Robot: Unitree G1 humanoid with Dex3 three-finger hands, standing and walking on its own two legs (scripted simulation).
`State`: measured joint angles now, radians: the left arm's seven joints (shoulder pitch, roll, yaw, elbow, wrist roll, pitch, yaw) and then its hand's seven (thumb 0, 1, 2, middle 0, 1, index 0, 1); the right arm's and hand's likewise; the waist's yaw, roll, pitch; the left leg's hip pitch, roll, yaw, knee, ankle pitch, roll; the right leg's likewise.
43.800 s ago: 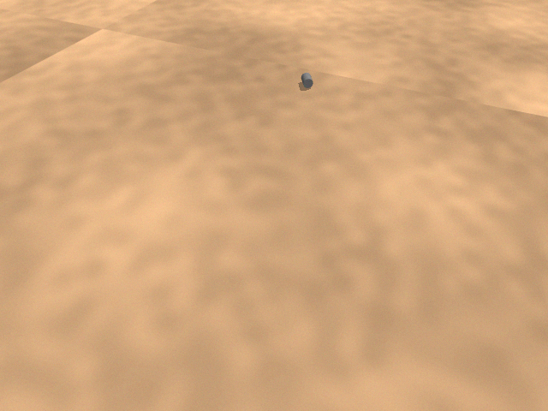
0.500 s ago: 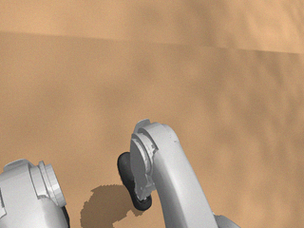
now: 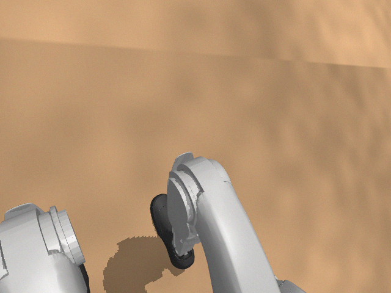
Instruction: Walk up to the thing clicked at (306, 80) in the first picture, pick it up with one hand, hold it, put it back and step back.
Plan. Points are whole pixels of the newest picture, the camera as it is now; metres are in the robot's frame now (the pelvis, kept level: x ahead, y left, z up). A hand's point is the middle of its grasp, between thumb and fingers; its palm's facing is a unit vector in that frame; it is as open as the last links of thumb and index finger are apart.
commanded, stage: withdraw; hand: left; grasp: from above
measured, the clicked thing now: out of the picture +0.44 +0.32 -0.28
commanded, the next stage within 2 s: home in 0.72 s
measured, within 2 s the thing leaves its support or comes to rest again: rests again in 0.16 s
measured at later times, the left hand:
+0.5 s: hand out of the picture +0.42 +0.36 -0.08, palm faces -0.46 -0.13 -0.88, open 14.0 cm
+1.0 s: hand out of the picture +0.42 +0.32 -0.13, palm faces -0.37 -0.14 -0.92, open 13.0 cm
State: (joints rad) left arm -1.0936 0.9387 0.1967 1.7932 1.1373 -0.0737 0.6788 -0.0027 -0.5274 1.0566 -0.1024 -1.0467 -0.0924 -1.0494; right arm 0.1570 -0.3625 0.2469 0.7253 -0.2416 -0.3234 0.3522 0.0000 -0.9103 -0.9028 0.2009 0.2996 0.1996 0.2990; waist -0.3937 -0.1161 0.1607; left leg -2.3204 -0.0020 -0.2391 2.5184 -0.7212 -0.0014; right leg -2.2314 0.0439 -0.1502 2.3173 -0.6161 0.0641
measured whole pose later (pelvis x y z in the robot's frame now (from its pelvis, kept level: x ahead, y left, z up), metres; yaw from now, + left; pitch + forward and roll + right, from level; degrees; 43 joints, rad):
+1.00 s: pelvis +0.00 -0.01 +0.03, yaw +7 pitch +35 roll -8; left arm -0.84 0.68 0.10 1.24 1.19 -0.19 0.37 0.00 -0.30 0.93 -0.21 -0.84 -0.20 -0.84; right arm 0.24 -0.25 0.06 0.73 -0.11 -0.02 0.14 0.00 -0.90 -0.90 0.20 0.30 0.20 0.30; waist -0.23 0.01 -0.07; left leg -2.30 -0.02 -0.11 2.36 -0.67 0.00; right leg -2.24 0.00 -0.05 2.26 -0.63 0.05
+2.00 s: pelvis +0.07 +0.00 +0.37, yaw +13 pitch +16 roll -3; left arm 0.37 0.23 0.05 -0.04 -0.06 0.42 0.09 0.01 0.91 0.90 -0.21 -0.30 -0.21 -0.30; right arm 0.28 -0.20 0.06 0.53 0.04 -0.15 -0.16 0.01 -0.91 -0.90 0.20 0.30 0.20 0.30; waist -0.07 0.04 -0.18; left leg -0.92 0.02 -0.08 1.17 -0.53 -0.01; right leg -0.89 0.00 -0.05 1.10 -0.49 0.01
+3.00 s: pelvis +0.08 +0.01 +0.40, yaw +14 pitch +10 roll -3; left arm 0.50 0.23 0.04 -0.13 -0.06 0.45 0.02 0.01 0.82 0.85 -0.20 -0.29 -0.19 -0.28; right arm 0.30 -0.22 0.04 0.54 0.01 -0.24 -0.18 0.01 -0.90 -0.90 0.21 0.30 0.20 0.30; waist -0.04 0.04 -0.16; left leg -0.70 0.02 -0.06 1.02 -0.49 0.00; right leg -0.66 0.00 -0.04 0.94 -0.45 0.03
